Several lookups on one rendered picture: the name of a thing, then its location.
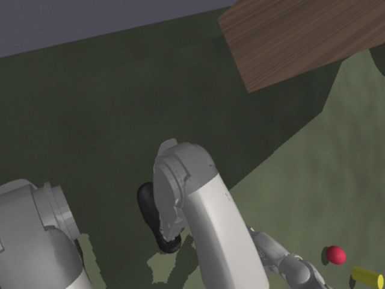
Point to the right robot foot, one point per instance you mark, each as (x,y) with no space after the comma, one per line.
(150,214)

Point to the left robot foot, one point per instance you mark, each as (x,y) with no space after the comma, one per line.
(80,252)

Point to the right robot hand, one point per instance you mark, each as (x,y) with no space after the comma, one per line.
(272,252)

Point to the right robot arm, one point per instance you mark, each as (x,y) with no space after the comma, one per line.
(301,274)

